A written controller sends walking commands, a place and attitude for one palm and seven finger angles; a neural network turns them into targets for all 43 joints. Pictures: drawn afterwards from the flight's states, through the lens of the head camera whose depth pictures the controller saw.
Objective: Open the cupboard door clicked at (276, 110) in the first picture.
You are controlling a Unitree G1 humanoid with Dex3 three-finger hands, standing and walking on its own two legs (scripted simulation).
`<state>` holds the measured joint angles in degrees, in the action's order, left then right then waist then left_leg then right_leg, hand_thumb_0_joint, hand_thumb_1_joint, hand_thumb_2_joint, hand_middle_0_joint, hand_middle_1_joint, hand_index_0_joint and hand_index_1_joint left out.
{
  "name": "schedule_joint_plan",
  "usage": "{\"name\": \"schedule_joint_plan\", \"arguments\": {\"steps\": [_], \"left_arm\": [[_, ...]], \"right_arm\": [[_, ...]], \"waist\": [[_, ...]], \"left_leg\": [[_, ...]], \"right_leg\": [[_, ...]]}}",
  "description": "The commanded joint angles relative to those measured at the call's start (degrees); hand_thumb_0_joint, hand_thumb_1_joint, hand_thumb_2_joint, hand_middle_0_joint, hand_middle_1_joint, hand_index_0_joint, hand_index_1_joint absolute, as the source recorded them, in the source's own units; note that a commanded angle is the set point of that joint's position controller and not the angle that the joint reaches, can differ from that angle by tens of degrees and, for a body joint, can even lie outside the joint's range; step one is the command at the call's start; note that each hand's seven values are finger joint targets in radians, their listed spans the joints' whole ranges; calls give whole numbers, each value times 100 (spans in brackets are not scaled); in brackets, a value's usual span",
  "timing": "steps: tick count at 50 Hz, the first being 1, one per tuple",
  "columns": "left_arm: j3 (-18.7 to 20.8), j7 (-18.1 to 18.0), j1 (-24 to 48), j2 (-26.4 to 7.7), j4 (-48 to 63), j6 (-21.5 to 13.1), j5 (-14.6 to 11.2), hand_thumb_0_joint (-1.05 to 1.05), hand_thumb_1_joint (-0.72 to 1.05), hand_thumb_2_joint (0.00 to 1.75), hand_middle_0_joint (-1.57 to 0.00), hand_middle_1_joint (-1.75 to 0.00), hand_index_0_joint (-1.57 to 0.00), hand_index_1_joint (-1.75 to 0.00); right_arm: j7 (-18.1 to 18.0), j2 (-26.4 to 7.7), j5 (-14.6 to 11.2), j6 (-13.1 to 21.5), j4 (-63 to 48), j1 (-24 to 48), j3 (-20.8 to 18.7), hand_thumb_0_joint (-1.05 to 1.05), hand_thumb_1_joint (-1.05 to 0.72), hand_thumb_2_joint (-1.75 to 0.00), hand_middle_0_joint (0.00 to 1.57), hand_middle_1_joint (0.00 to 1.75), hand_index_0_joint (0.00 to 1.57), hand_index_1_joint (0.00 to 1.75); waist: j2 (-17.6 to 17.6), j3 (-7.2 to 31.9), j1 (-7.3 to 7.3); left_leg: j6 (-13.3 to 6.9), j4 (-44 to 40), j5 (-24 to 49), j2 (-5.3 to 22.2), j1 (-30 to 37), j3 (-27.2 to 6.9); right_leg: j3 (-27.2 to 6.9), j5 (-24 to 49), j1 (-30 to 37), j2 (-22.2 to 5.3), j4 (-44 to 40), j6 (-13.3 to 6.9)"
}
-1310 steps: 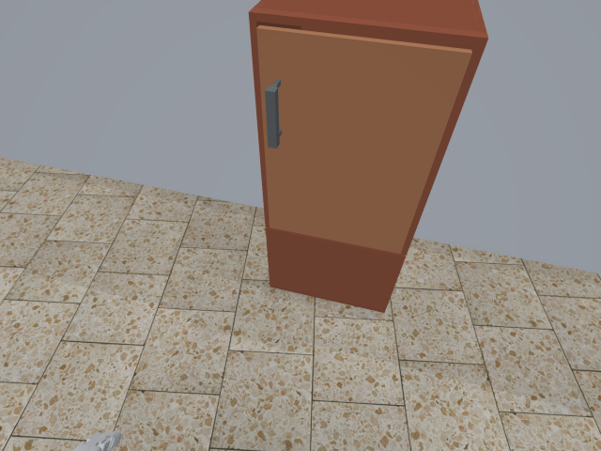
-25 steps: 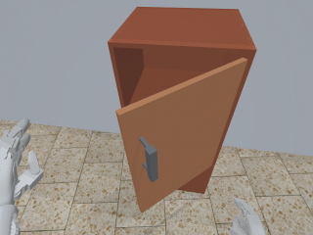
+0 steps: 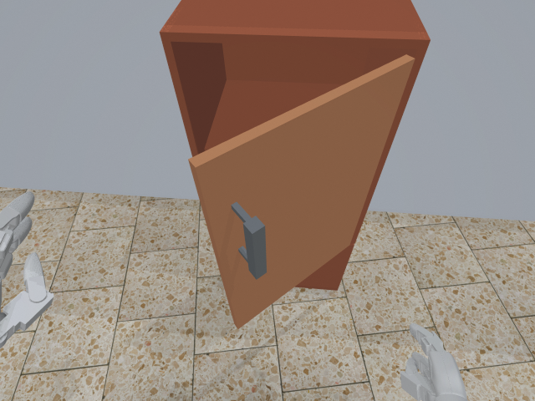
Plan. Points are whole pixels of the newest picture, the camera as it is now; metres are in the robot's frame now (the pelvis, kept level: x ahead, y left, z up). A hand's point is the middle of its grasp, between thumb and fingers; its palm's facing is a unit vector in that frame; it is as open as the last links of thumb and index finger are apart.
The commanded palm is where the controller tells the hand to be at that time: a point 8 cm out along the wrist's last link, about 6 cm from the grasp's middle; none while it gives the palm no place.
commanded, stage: step back with the hand held close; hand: left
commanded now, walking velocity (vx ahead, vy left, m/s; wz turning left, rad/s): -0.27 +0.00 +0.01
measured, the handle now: (248, 241) +0.34 +0.06 +0.04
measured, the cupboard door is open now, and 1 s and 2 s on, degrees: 43 43 43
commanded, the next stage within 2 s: stop stepping back and stand still in 0.74 s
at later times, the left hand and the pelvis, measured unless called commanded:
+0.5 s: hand out of the picture +0.12 +0.27 +0.16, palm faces +0.44 -0.77 -0.46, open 7.5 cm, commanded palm +0.05 +0.31 +0.17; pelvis -0.09 +0.01 -0.02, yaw +2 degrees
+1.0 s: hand out of the picture +0.03 +0.22 +0.17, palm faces +0.34 -0.76 -0.55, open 7.4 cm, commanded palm -0.01 +0.26 +0.17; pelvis -0.16 -0.03 -0.01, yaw -2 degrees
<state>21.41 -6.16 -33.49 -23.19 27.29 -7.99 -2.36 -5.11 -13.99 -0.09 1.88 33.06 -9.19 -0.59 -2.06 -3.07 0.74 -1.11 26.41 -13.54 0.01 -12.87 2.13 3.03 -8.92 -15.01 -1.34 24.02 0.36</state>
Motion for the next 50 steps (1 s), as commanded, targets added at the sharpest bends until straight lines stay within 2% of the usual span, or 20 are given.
{"name": "schedule_joint_plan", "arguments": {"steps": [1, 6, 11, 17, 19, 20, 23, 26, 33, 35, 37, 40, 41, 42, 44, 45, 47, 48, 49, 50], "left_arm": [[1074, -291, 101, -1119, 1389, -445, -20, 0, 90, 90, -20, -30, -20, -30], [955, -312, 219, -933, 1258, -486, 61, 0, 90, 90, -20, -30, -20, -30], [915, -335, 483, -871, 1165, -581, 189, 0, 90, 90, -20, -30, -20, -30], [918, -473, 767, -1103, 1468, -657, 124, 0, 90, 90, -20, -30, -20, -30], [981, -517, 793, -1174, 1567, -668, 109, 0, 90, 90, -20, -30, -20, -30], [1029, -535, 751, -1230, 1693, -684, 91, 0, 90, 90, -20, -30, -20, -30], [1252, -550, 683, -1148, 1981, -773, 233, 0, 90, 90, -20, -30, -20, -30], [1218, -532, 515, -1158, 1743, -780, 200, 0, 90, 90, -20, -30, -20, -30], [769, -426, 246, -821, 1671, -585, -51, 0, 90, 90, -20, -30, -20, -30], [852, -369, 319, -1035, 1801, -623, -48, 0, 90, 90, -20, -30, -20, -30], [1030, -268, 433, -1322, 1906, -733, -100, 0, 90, 90, -20, -30, -20, -30], [1722, -283, 378, -2004, 1997, -947, -175, 0, 90, 90, -20, -30, -20, -30], [1635, -277, 305, -1784, 1796, -922, -166, 0, 90, 90, -20, -30, -20, -30], [1779, -245, -4, -1826, 1601, -860, -123, 0, 90, 90, -20, -30, -20, -30], [1724, -191, -544, -1554, 1409, -598, -102, 0, 90, 90, -20, -30, -20, -30], [1509, -188, -637, -1316, 1378, -533, -166, 0, 90, 90, -20, -30, -20, -30], [1279, -263, -373, -1210, 1494, -496, -228, 0, 90, 90, -20, -30, -20, -30], [1154, -280, -196, -1185, 1513, -480, -220, 0, 90, 90, -20, -30, -20, -30], [976, -280, 4, -1092, 1362, -481, -215, 0, 90, 90, -20, -30, -20, -30], [729, -251, 248, -961, 1055, -464, -204, 0, 90, 90, -20, -30, -20, -30]], "right_arm": [[-75, -571, -25, 322, -996, 528, -240, 0, -90, -90, 20, 30, 20, 30], [-68, -640, -24, 399, -1029, 470, -234, 0, -90, -90, 20, 30, 20, 30], [-41, -673, -30, 476, -1033, 341, -243, 0, -90, -90, 20, 30, 20, 30], [-2, -500, 23, 517, -814, 160, -179, 0, -90, -90, 20, 30, 20, 30], [-26, -498, 43, 517, -768, 148, -138, 0, -90, -90, 20, 30, 20, 30], [-72, -590, 46, 515, -794, 239, -150, 0, -90, -90, 20, 30, 20, 30], [-113, -685, 105, 638, -992, 349, -201, 0, -90, -90, 20, 30, 20, 30], [-14, -494, 66, 779, -817, 315, -303, 0, -90, -90, 20, 30, 20, 30], [149, -523, 129, 935, -376, 195, -205, 0, -90, -90, 20, 30, 20, 30], [169, -555, 142, 912, -333, 248, -199, 0, -90, -90, 20, 30, 20, 30], [188, -508, 113, 818, -349, 295, -187, 0, -90, -90, 20, 30, 20, 30], [113, -313, 41, 706, -580, 688, -70, 0, -90, -90, 20, 30, 20, 30], [86, -304, -112, 717, -687, 783, -90, 0, -90, -90, 20, 30, 20, 30], [66, -358, -160, 726, -796, 836, -94, 0, -90, -90, 20, 30, 20, 30], [34, -241, -86, 620, -838, 798, -15, 0, -90, -90, 20, 30, 20, 30], [19, -305, -41, 582, -774, 807, 16, 0, -90, -90, 20, 30, 20, 30], [-30, -516, -13, 566, -597, 528, 1, 0, -90, -90, 20, 30, 20, 30], [-14, -639, -21, 614, -578, 378, -75, 0, -90, -90, 20, 30, 20, 30], [11, -678, -41, 668, -560, 208, -115, 0, -90, -90, 20, 30, 20, 30], [14, -710, -111, 751, -534, 157, -146, 0, -90, -90, 20, 30, 20, 30]], "waist": [[-247, 1290, 56], [-429, 824, 46], [-71, 432, -42], [1010, 681, -105], [790, 754, -133], [149, 632, -139], [-2184, 626, -30], [-715, 784, -41], [-1148, 1134, -108], [-1167, 1372, -24], [-483, 1668, 3], [937, 1805, 137], [1655, 1691, 151], [1841, 1561, 226], [1126, 1516, 120], [365, 1523, -22], [-529, 1581, -190], [-771, 1568, -141], [-722, 1324, -124], [-428, 792, -124]], "left_leg": [[5, -370, 1734, 440, -322, -504], [-199, -841, 183, 695, -1470, -728], [-353, -707, -1861, 621, -2439, -731], [14, 1595, -1104, -55, -364, -157], [17, 1194, -1027, -8, -103, -185], [-40, 578, -1215, 154, -247, -510], [-775, -2294, -3558, 1797, -3112, -2803], [-819, -1584, -1743, 1692, -1866, -2320], [-473, -1484, 214, 1182, 83, -1479], [-335, -1085, 1445, 1041, 503, -1214], [-153, -325, 2458, 859, 948, -831], [139, 1069, 176, 118, -13, 57], [155, 1630, -718, -235, -959, 94], [131, 1863, -1063, -261, -1430, -26], [93, 1431, -515, -185, -1287, 122], [52, 945, 320, -232, -591, 211], [-124, 240, 2948, 149, 852, -108], [-303, 88, 3575, 623, 1206, -621], [-444, -302, 3184, 1028, 1023, -1050], [-499, -736, 1788, 1227, 561, -1390]], "right_leg": [[-304, 1639, 980, -222, 382, -31], [-303, 665, 1163, -57, 838, 50], [-640, -226, 1107, -198, 656, 18], [-1336, -2321, -1378, -1212, -1073, -513], [-917, -2208, -1511, -1097, -840, -414], [-701, -2192, -1500, -820, -461, -299], [-207, -1276, 810, 507, 3441, 163], [-651, -1775, -146, 440, 4062, 47], [-113, -2049, -161, 536, 1089, -16], [-103, -1130, 132, 484, -32, -83], [-411, 203, 165, 167, -780, -141], [-976, 3989, 523, -990, -421, -109], [-937, 6087, 1160, -1180, -74, 293], [-818, 6895, 1360, -1261, 163, 438], [-732, 5965, 1302, -1085, 509, -25], [-666, 5118, 915, -920, 597, -194], [-282, 3075, 73, -357, 808, 83], [-281, 917, -321, -52, 965, 214], [-359, -1197, -455, 106, 1088, 250], [-452, -2192, -542, 136, 1133, 248]]}}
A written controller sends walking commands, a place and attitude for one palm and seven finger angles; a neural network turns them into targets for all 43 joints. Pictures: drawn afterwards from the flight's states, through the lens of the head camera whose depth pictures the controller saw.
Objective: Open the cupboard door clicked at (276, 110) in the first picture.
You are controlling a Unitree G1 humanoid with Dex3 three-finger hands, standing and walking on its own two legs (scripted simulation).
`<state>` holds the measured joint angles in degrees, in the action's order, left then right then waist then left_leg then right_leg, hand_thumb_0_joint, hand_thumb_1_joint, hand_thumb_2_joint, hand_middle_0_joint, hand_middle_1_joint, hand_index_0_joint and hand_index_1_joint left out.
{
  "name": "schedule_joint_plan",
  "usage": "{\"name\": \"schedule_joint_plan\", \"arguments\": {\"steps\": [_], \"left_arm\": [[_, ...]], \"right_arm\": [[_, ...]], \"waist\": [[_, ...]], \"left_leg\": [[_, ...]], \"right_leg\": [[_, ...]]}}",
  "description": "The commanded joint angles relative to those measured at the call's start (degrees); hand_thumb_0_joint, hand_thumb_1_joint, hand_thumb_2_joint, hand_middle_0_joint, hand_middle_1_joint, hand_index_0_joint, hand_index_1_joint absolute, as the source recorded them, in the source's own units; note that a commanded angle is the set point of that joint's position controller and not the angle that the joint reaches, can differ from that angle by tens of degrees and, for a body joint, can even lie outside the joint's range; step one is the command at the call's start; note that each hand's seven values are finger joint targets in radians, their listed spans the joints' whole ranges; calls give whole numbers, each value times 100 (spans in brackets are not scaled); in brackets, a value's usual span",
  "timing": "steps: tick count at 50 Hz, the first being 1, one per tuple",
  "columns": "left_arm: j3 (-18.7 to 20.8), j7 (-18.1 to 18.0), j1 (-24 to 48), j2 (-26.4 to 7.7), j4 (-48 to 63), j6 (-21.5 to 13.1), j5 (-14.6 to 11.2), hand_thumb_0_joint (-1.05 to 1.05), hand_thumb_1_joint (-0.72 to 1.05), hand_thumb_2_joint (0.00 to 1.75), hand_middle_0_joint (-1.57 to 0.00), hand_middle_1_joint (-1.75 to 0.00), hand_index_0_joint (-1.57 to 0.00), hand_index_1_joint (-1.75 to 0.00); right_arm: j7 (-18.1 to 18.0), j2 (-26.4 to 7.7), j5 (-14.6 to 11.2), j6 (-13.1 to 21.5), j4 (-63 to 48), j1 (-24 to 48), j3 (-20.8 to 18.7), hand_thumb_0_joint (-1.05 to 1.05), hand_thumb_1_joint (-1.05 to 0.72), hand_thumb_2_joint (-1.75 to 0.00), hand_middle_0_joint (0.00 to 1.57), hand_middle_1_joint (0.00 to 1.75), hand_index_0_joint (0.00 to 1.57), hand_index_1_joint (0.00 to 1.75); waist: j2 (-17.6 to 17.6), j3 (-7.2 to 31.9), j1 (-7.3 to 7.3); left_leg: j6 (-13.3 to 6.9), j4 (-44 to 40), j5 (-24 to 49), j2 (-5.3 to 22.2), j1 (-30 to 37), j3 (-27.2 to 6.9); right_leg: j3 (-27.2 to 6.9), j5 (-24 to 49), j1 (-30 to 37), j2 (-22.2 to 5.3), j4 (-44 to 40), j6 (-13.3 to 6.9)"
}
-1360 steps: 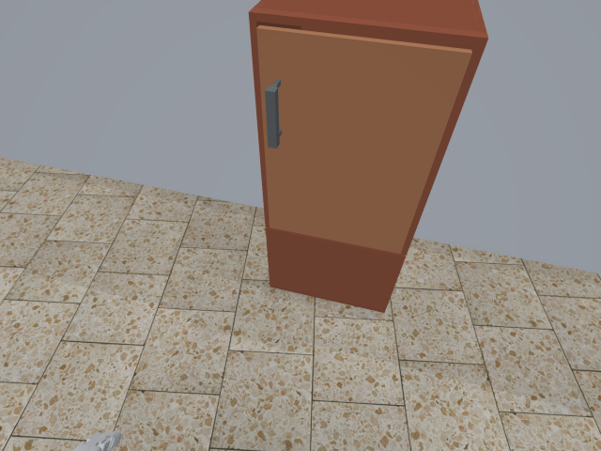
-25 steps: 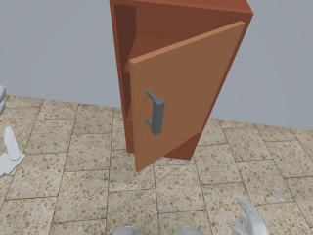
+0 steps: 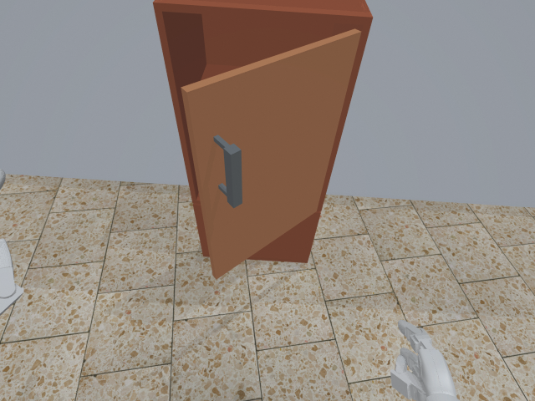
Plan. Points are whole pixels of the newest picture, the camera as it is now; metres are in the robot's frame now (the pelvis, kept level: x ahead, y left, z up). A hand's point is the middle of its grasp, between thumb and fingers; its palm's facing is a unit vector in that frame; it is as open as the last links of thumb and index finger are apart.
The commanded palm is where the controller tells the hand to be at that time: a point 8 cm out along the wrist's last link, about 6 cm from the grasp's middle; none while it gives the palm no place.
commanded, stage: stop stepping back and stand still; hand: left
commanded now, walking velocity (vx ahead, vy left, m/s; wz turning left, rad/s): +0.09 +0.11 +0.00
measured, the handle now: (227, 172) +0.50 +0.12 +0.04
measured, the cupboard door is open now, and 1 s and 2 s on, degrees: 43 43 43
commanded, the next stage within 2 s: let the arm hang, fingers relaxed in 1.00 s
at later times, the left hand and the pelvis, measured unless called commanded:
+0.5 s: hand out of the picture +0.14 +0.28 +0.16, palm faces +0.43 -0.76 -0.49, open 7.5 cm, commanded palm +0.08 +0.31 +0.18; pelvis -0.05 +0.01 +0.00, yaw +1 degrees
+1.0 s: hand out of the picture +0.09 +0.31 +0.15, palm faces +0.47 -0.77 -0.42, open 7.5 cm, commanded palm +0.03 +0.34 +0.18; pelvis -0.10 +0.03 +0.01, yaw +3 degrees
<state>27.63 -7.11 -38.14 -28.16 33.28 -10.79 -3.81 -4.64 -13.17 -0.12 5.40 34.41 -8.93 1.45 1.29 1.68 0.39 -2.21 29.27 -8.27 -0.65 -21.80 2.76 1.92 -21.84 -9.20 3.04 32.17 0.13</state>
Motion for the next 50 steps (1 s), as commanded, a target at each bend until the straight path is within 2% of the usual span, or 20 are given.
{"name": "schedule_joint_plan", "arguments": {"steps": [1, 3, 4, 5, 7, 8, 10, 12, 15, 17, 18, 19, 21, 24, 29, 32, 36, 41, 46, 50], "left_arm": [[241, -223, 528, -479, 2, -104, 25, 0, 90, 90, -20, -30, -20, -30], [285, -249, 825, -657, 182, -101, 125, 0, 90, 90, -20, -30, -20, -30], [292, -248, 934, -697, 304, -147, 155, 0, 90, 90, -20, -30, -20, -30], [471, -250, 1046, -944, 682, -212, 164, 0, 90, 90, -20, -30, -20, -30], [341, -220, 710, -760, 781, -254, 130, 0, 90, 90, -20, -30, -20, -30], [311, -215, 735, -688, 827, -301, 118, 0, 90, 90, -20, -30, -20, -30], [464, -246, 905, -791, 840, -387, 150, 0, 90, 90, -20, -30, -20, -30], [419, -301, 1119, -715, 651, -456, 228, 0, 90, 90, -20, -30, -20, -30], [259, -336, 1200, -526, 187, -457, 225, 0, 90, 90, -20, -30, -20, -30], [256, -325, 1055, -501, 93, -466, 201, 0, 90, 90, -20, -30, -20, -30], [275, -304, 990, -522, 96, -475, 188, 0, 90, 90, -20, -30, -20, -30], [366, -295, 898, -601, 53, -450, 205, 0, 90, 90, -20, -30, -20, -30], [307, -222, 787, -551, 93, -438, 200, 0, 90, 90, -20, -30, -20, -30], [216, -168, 776, -475, 203, -445, 172, 0, 90, 90, -20, -30, -20, -30], [400, -191, 502, -606, 504, -472, 135, 0, 90, 90, -20, -30, -20, -30], [421, -214, 627, -572, 483, -498, 148, 0, 90, 90, -20, -30, -20, -30], [176, -221, 1048, -368, 245, -471, 216, 0, 90, 90, -20, -30, -20, -30], [-92, -230, 1491, -239, 139, -421, 311, 0, 90, 90, -20, -30, -20, -30], [-31, -252, 1454, -331, 282, -388, 335, 0, 90, 90, -20, -30, -20, -30], [176, -266, 1267, -510, 412, -406, 302, 0, 90, 90, -20, -30, -20, -30]], "right_arm": [[-62, -769, -30, 439, -696, 154, -364, 0, -90, -90, 20, 30, 20, 30], [-100, -786, 64, 417, -782, 306, -310, 0, -90, -90, 20, 30, 20, 30], [-103, -770, 59, 392, -810, 324, -316, 0, -90, -90, 20, 30, 20, 30], [-76, -768, 65, 388, -870, 374, -342, 0, -90, -90, 20, 30, 20, 30], [-4, -635, 29, 321, -866, 277, -404, 0, -90, -90, 20, 30, 20, 30], [14, -674, 18, 323, -774, 231, -445, 0, -90, -90, 20, 30, 20, 30], [40, -617, 41, 376, -680, 168, -364, 0, -90, -90, 20, 30, 20, 30], [-6, -495, 29, 466, -655, 156, -290, 0, -90, -90, 20, 30, 20, 30], [-116, -519, 57, 604, -499, 57, -295, 0, -90, -90, 20, 30, 20, 30], [-112, -634, 39, 624, -528, 8, -365, 0, -90, -90, 20, 30, 20, 30], [-91, -680, 2, 596, -567, -15, -390, 0, -90, -90, 20, 30, 20, 30], [-63, -681, -16, 566, -598, -49, -405, 0, -90, -90, 20, 30, 20, 30], [-12, -561, 7, 498, -596, 0, -315, 0, -90, -90, 20, 30, 20, 30], [30, -609, -4, 508, -648, 139, -336, 0, -90, -90, 20, 30, 20, 30], [28, -587, 55, 527, -738, 216, -292, 0, -90, -90, 20, 30, 20, 30], [-14, -559, 77, 532, -755, 239, -271, 0, -90, -90, 20, 30, 20, 30], [-69, -574, 86, 583, -717, 203, -272, 0, -90, -90, 20, 30, 20, 30], [-95, -608, 81, 668, -661, 200, -293, 0, -90, -90, 20, 30, 20, 30], [-89, -568, 102, 707, -658, 235, -292, 0, -90, -90, 20, 30, 20, 30], [-74, -573, 119, 705, -658, 262, -299, 0, -90, -90, 20, 30, 20, 30]], "waist": [[-910, 96, -26], [-1113, -56, -55], [-911, 5, -71], [-589, 209, -69], [731, -46, -51], [802, -292, -21], [241, -72, -110], [78, -76, -86], [-273, 41, -99], [-673, 291, 4], [-481, 426, 27], [-96, 527, -1], [-55, 702, -89], [3, 491, -52], [-652, 226, -20], [-880, 37, -34], [-866, -156, -66], [-710, -70, -56], [-462, 40, -19], [-703, 55, -11]], "left_leg": [[-506, -1295, 304, 1334, 897, -1704], [-390, -1488, -449, 1119, 254, -1566], [-265, -1307, -864, 903, 84, -1326], [-111, -914, -1298, 576, 59, -1070], [226, 1311, -905, -106, 239, -460], [271, 2315, -1007, -77, -76, -518], [251, 2401, -1031, 109, -517, -563], [167, 1238, -995, 302, -324, -372], [77, -347, -124, 128, 751, -60], [-76, -534, 958, 509, 1327, -432], [-126, -358, 1411, 651, 1437, -542], [-95, -63, 2001, 606, 1429, -425], [23, 3, 2512, 452, 1196, -322], [51, -225, 1674, 490, 1089, -475], [37, -881, 278, 595, 799, -784], [36, -1269, -936, 644, 532, -889], [57, -1496, -1775, 636, 395, -918], [94, -1540, -1879, 569, 538, -928], [116, -1334, -1546, 445, 675, -800], [168, -1293, -1287, 392, 709, -794]], "right_leg": [[-314, -915, -958, -209, 105, 188], [-162, -131, -354, -329, -282, 10], [-218, 244, -103, -383, -655, -48], [-548, 136, -28, -608, -1133, -144], [-2245, -1143, -1112, -1865, -2426, -694], [-2288, -651, -1360, -2111, -2448, -861], [-1813, 714, -735, -1969, -1928, -828], [-1256, 1976, -192, -1756, -1418, -804], [-831, 2327, -158, -1308, -982, -438], [-636, 2363, -194, -859, -614, -52], [-578, 2491, -175, -745, -616, 90], [-581, 3321, 31, -701, -631, 112], [-409, 4238, 436, -793, -421, -2], [-441, 2837, 163, -720, -781, -32], [-363, 1151, -103, -490, -998, -31], [-360, 582, -144, -428, -1116, -29], [-367, 247, -245, -370, -1282, -1], [-334, 192, -258, -340, -1397, 17], [-401, 231, -239, -410, -1606, -12], [-376, 296, -261, -431, -1647, -45]]}}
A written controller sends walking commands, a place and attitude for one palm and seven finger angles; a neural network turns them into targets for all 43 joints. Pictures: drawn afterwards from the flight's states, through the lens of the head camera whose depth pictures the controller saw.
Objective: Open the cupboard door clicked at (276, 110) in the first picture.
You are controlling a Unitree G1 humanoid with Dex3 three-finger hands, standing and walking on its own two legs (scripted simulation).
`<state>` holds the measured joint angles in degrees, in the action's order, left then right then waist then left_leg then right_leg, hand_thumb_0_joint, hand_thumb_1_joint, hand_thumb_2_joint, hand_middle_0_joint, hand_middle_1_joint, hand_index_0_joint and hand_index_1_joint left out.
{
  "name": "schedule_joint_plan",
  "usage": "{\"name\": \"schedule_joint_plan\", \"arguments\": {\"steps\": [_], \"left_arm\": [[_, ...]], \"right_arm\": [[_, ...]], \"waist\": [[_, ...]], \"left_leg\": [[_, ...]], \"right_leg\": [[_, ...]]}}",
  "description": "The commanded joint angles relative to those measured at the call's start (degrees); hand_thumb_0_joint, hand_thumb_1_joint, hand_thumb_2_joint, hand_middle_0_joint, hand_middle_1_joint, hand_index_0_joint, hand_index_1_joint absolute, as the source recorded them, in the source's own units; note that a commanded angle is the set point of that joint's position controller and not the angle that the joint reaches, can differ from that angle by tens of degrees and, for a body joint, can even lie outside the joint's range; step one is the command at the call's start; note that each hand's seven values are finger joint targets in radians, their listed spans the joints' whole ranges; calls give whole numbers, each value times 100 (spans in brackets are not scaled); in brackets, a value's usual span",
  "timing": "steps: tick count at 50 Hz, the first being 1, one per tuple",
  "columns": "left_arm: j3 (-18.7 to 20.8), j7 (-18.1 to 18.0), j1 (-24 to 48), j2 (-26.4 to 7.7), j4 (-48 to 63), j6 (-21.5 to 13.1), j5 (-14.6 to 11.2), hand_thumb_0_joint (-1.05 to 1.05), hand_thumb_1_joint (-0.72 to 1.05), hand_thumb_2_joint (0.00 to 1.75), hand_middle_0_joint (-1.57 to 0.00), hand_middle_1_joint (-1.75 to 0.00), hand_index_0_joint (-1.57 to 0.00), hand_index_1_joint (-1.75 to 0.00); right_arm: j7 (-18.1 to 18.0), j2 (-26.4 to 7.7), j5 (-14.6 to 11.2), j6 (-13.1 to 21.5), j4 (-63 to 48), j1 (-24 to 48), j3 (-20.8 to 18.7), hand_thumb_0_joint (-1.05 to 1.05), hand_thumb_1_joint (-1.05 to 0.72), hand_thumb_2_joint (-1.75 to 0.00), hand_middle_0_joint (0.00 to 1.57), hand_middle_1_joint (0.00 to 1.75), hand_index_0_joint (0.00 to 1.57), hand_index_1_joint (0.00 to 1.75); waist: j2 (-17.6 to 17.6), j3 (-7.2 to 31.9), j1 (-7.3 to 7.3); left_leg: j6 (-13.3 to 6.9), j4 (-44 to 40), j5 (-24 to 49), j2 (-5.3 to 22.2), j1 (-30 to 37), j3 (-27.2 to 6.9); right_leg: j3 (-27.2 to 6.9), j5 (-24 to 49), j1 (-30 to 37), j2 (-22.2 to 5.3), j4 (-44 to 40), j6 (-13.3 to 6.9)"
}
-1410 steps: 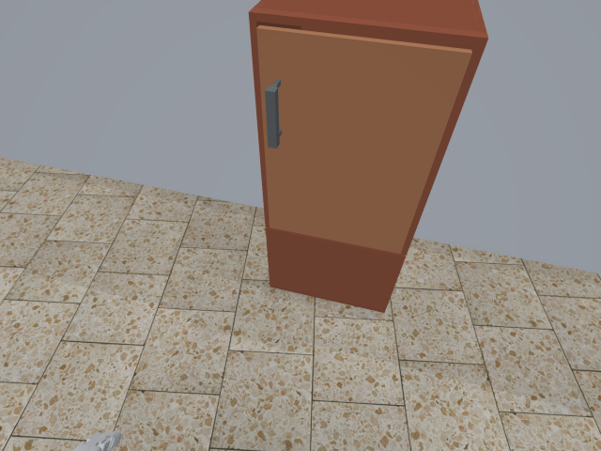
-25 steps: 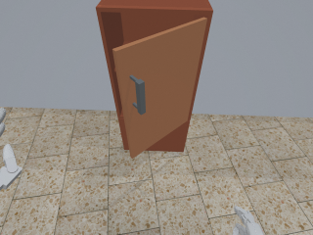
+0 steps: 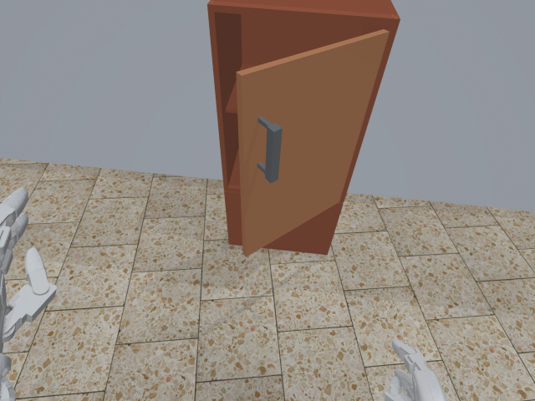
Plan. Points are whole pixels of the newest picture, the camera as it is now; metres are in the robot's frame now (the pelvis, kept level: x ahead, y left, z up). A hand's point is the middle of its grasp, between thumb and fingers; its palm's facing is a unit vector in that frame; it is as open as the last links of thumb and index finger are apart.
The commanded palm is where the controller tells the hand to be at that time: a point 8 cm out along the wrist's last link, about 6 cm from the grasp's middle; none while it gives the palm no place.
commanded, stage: let the arm hang, fingers relaxed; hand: left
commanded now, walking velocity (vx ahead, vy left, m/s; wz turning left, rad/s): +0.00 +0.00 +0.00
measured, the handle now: (267, 150) +0.60 +0.05 +0.03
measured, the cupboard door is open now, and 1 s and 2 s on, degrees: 43 43 43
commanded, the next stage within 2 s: look to check the result in 1.20 s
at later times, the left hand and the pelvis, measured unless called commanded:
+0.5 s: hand out of the picture +0.00 +0.16 -0.19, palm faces +0.01 -0.99 -0.14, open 7.3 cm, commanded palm none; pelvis +0.00 -0.01 -0.01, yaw +2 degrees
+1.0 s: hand out of the picture +0.04 +0.18 -0.17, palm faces +0.05 -0.96 -0.27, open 7.4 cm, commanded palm none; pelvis +0.02 -0.03 +0.00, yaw +2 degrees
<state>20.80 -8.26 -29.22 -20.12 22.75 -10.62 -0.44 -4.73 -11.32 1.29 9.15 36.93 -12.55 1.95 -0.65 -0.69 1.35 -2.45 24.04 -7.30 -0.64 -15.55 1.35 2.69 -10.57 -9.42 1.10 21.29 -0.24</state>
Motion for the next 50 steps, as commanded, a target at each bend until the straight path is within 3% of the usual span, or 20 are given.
{"name": "schedule_joint_plan", "arguments": {"steps": [1, 4, 5, 6, 7, 8, 9, 10, 12, 14, 16, 19, 22, 24, 27, 30, 35, 43, 50], "left_arm": [[870, -152, 240, -1272, 1412, -432, -48, 0, 90, 90, -20, -30, -20, -30], [862, -130, 66, -1206, 1307, -441, -92, 0, 90, 90, -20, -30, -20, -30], [-1688, 595, 467, 19, -3293, 242, 136, 0, 90, 90, -20, -30, -20, -30], [-1339, 784, 557, -163, -3442, 834, 236, 0, 90, 90, -20, -30, -20, -30], [-1316, 816, 546, -214, -3310, 1009, 218, 0, 90, 90, -20, -30, -20, -30], [-1348, 820, 620, -174, -3494, 1025, 235, 0, 90, 90, -20, -30, -20, -30], [-1366, 823, 754, -258, -3743, 1029, 257, 0, 90, 90, -20, -30, -20, -30], [-1404, 818, 821, -333, -4044, 1012, 269, 0, 90, 90, -20, -30, -20, -30], [-1445, 821, 999, -497, -4691, 1002, 285, 0, 90, 90, -20, -30, -20, -30], [-1520, 819, 1338, -610, -5335, 998, 279, 0, 90, 90, -20, -30, -20, -30], [-1677, 795, 1658, -541, -5883, 1036, 229, 0, 90, 90, -20, -30, -20, -30], [-1833, 753, 1852, -374, -6580, 1071, 168, 0, 90, 90, -20, -30, -20, -30], [-1861, 750, 1412, -207, -7268, 1100, 135, 0, 90, 90, -20, -30, -20, -30], [-1836, 747, 1085, -126, -7699, 1099, 124, 0, 90, 90, -20, -30, -20, -30], [-1839, 757, 973, -66, -8094, 1059, 125, 0, 90, 90, -20, -30, -20, -30], [-1854, 748, 1023, -36, -8330, 1006, 110, 0, 90, 90, -20, -30, -20, -30], [-1887, 708, 1104, -11, -8547, 972, 101, 0, 90, 90, -20, -30, -20, -30], [-1904, 670, 1304, -14, -8650, 993, 105, 0, 90, 90, -20, -30, -20, -30], [-1888, 654, 1390, 6, -8619, 957, 99, 0, 90, 90, -20, -30, -20, -30]], "right_arm": [[-65, -718, -22, 322, -915, 608, -327, 0, -90, -90, 20, 30, 20, 30], [-49, -724, -44, 289, -919, 594, -332, 0, -90, -90, 20, 30, 20, 30], [432, -1388, -169, 578, 705, 810, -563, 0, -90, -90, 20, 30, 20, 30], [490, -1504, -146, -34, 798, 287, -617, 0, -90, -90, 20, 30, 20, 30], [465, -1503, -169, -227, 591, 195, -615, 0, -90, -90, 20, 30, 20, 30], [441, -1514, -120, -308, 601, 307, -598, 0, -90, -90, 20, 30, 20, 30], [434, -1559, -86, -391, 590, 390, -549, 0, -90, -90, 20, 30, 20, 30], [434, -1541, -42, -445, 596, 460, -522, 0, -90, -90, 20, 30, 20, 30], [453, -1586, -5, -540, 743, 560, -501, 0, -90, -90, 20, 30, 20, 30], [473, -1475, -18, -632, 917, 566, -479, 0, -90, -90, 20, 30, 20, 30], [489, -1199, -8, -771, 1150, 443, -404, 0, -90, -90, 20, 30, 20, 30], [468, -940, 29, -916, 1509, 165, -337, 0, -90, -90, 20, 30, 20, 30], [421, -943, 28, -934, 1726, 107, -307, 0, -90, -90, 20, 30, 20, 30], [381, -961, 26, -936, 1851, 144, -322, 0, -90, -90, 20, 30, 20, 30], [342, -947, -8, -938, 2034, -62, -359, 0, -90, -90, 20, 30, 20, 30], [320, -942, -37, -924, 2194, -231, -395, 0, -90, -90, 20, 30, 20, 30], [305, -860, -51, -919, 2404, -331, -390, 0, -90, -90, 20, 30, 20, 30], [332, -712, -16, -954, 2611, -188, -340, 0, -90, -90, 20, 30, 20, 30], [325, -666, -10, -894, 2632, -22, -292, 0, -90, -90, 20, 30, 20, 30]], "waist": [[-532, 305, -99], [-487, 299, -109], [-474, -68, -402], [-485, 263, -312], [-494, 267, -300], [-394, 465, -241], [-172, 401, -200], [215, 551, -141], [824, 605, -48], [1128, 548, -103], [735, 312, -243], [-186, 140, -359], [-1014, 9, -184], [-1372, 33, -49], [-805, 96, -63], [-283, 66, -126], [236, -147, -181], [323, -577, -200], [19, -287, -118]], "left_leg": [[190, -782, -1327, 411, 66, -670], [200, -760, -1163, 405, 38, -650], [137, 211, 390, 664, -228, -864], [113, 108, 1057, 777, 7, -889], [27, 124, 1204, 876, 30, -956], [-158, -3, 932, 1020, -353, -1201], [-280, -185, 672, 1042, -596, -1418], [-316, -214, 727, 1019, -481, -1503], [-297, -176, 200, 909, -585, -1438], [-123, 146, -73, 543, -392, -1024], [31, 536, -382, 237, 73, -669], [104, 558, -522, 235, 467, -609], [8, -394, -1063, 529, -156, -1157], [-37, -764, -1525, 604, -426, -1314], [-23, -752, -1506, 578, -305, -1232], [-12, -559, -982, 547, 113, -1052], [-14, -398, -350, 535, 435, -864], [28, -392, -331, 494, 430, -728], [48, -433, 299, 552, 470, -731]], "right_leg": [[-450, -765, -193, -234, -526, -10], [-402, -641, -157, -223, -518, 2], [-100, -174, -1088, -486, 293, -102], [-375, -155, -963, -600, 305, -142], [-251, -452, -997, -426, 621, -131], [-233, -728, -772, -333, 1033, -140], [-288, -851, -590, -248, 1277, -158], [-376, -838, -445, -243, 1288, -197], [-488, -637, -182, -400, 895, -258], [-816, -538, -317, -758, 332, -377], [-1053, -1054, -960, -1084, -128, -588], [-1009, -1515, -1375, -1053, -243, -630], [-627, -1320, -692, -611, 127, -389], [-503, -1011, -233, -526, 212, -344], [-528, -918, -95, -572, 25, -369], [-547, -862, -309, -658, -197, -410], [-563, -790, -523, -750, -419, -408], [-662, -1080, -736, -796, -622, -383], [-579, -207, -232, -788, -458, -312]]}}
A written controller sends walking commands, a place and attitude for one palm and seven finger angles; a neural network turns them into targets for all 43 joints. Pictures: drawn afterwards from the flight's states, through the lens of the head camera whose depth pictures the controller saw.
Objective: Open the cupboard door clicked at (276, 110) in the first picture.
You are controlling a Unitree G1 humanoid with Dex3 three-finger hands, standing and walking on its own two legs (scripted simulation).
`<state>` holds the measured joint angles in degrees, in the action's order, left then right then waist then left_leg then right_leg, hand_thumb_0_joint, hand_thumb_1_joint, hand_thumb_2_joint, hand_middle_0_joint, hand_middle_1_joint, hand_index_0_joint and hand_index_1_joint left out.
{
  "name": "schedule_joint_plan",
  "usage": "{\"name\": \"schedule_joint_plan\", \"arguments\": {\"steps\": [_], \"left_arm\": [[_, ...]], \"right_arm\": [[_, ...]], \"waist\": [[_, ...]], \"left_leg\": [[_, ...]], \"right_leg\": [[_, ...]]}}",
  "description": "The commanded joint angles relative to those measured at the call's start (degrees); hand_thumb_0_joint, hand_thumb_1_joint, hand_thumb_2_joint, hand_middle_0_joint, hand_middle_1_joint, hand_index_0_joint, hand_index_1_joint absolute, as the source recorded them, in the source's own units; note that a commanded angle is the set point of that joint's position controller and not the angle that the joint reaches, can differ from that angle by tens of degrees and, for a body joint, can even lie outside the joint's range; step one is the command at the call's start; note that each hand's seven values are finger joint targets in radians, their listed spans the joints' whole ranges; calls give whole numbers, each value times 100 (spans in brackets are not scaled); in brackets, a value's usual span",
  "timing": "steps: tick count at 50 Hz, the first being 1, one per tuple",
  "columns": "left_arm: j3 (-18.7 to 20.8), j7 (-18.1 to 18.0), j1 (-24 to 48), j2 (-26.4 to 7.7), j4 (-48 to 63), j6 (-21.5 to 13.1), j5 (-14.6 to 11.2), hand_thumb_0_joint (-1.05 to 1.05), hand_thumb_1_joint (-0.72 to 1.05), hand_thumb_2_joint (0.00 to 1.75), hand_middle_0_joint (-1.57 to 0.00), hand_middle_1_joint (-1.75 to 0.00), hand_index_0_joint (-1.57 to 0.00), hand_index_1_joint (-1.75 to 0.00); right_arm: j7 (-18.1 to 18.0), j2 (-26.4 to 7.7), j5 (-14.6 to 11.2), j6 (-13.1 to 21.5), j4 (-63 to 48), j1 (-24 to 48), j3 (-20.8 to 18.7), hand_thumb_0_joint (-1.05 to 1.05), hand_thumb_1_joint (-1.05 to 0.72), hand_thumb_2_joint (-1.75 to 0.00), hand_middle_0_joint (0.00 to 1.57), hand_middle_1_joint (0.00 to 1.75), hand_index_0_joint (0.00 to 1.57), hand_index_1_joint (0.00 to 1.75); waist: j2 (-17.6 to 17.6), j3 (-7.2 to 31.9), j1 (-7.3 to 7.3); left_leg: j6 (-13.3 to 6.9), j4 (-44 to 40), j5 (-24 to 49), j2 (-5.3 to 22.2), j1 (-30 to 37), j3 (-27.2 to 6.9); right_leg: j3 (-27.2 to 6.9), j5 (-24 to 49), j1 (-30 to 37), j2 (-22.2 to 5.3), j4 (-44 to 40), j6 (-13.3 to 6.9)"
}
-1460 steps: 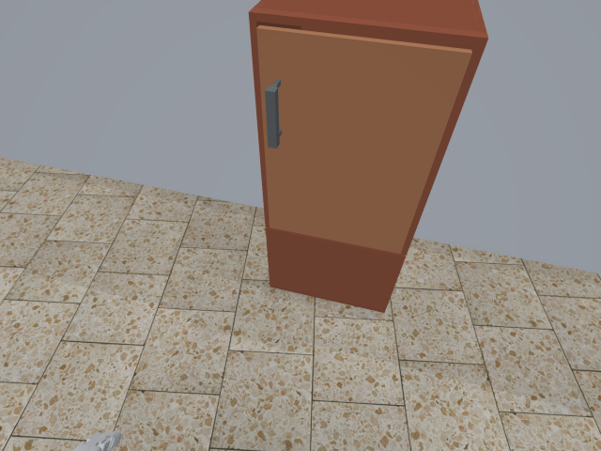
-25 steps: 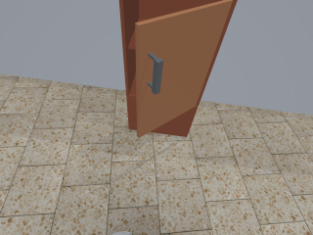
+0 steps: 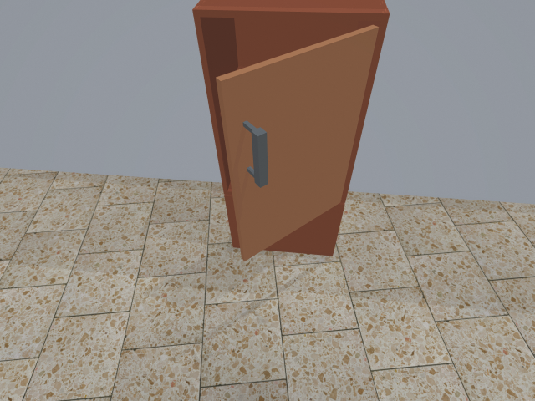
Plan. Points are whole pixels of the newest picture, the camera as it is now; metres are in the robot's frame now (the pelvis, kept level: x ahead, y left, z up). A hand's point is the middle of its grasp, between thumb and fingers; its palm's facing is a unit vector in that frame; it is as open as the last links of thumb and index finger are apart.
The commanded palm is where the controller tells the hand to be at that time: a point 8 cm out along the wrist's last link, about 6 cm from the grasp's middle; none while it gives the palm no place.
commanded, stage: let the arm hang, fingers relaxed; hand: left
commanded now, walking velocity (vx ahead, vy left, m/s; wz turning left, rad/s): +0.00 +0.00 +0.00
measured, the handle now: (254, 154) +0.59 +0.07 +0.03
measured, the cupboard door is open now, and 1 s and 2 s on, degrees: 43 43 43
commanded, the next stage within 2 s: look to check the result in 0.20 s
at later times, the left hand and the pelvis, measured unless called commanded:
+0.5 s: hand out of the picture +0.03 +0.18 -0.17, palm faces +0.02 -0.97 -0.23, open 7.4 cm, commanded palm none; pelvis +0.02 -0.01 +0.00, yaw +0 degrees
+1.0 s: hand out of the picture +0.03 +0.16 -0.17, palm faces +0.02 -0.98 -0.21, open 7.4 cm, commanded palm none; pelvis +0.03 -0.02 +0.00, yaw -1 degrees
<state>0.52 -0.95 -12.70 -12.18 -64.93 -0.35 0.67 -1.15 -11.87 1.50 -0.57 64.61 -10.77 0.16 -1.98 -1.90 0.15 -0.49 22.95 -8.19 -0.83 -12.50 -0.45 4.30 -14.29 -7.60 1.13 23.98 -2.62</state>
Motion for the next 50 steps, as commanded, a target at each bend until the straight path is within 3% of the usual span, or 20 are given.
{"name": "schedule_joint_plan", "arguments": {"steps": [1, 6, 19, 26, 47, 50], "left_arm": [[131, -78, -211, -767, 150, -70, -16, 0, 90, 90, -20, -30, -20, -30], [154, -88, -125, -755, 166, -91, -22, 0, 90, 90, -20, -30, -20, -30], [141, -100, -210, -571, 126, -78, -45, 0, 90, 90, -20, -30, -20, -30], [129, -118, -335, -514, 86, -75, -45, 0, 90, 90, -20, -30, -20, -30], [124, -116, -475, -465, 66, -96, -41, 0, 90, 90, -20, -30, -20, -30], [179, -130, -524, -386, 121, -6, -30, 0, 90, 90, -20, -30, -20, -30]], "right_arm": [[-36, -588, -22, 83, -119, -188, -102, 0, -90, -90, 20, 30, 20, 30], [-57, -582, -26, 103, -109, -182, -94, 0, -90, -90, 20, 30, 20, 30], [-96, -470, -27, 76, -55, -345, -82, 0, -90, -90, 20, 30, 20, 30], [-112, -421, -41, 56, -43, -414, -91, 0, -90, -90, 20, 30, 20, 30], [-129, -397, -39, 78, -43, -404, -83, 0, -90, -90, 20, 30, 20, 30], [-174, -294, -40, 11, -47, -515, -115, 0, -90, -90, 20, 30, 20, 30]], "waist": [[132, -154, -17], [117, -73, -10], [79, -46, -34], [302, -60, -50], [193, -114, -36], [252, -191, -32]], "left_leg": [[-139, -346, 446, 577, 156, -557], [-105, -337, 729, 591, 190, -505], [-65, -312, 666, 592, 331, -424], [-87, -252, 636, 590, 407, -388], [-87, -292, 688, 610, 434, -379], [-49, -38, 613, 664, 411, -177]], "right_leg": [[-747, 283, -361, -792, -699, -72], [-700, 870, -101, -826, -684, -45], [-712, 846, -53, -786, -805, -41], [-705, 907, -99, -775, -821, -7], [-719, 1042, -59, -759, -805, -11], [-856, 1395, -218, -752, -634, -20]]}}
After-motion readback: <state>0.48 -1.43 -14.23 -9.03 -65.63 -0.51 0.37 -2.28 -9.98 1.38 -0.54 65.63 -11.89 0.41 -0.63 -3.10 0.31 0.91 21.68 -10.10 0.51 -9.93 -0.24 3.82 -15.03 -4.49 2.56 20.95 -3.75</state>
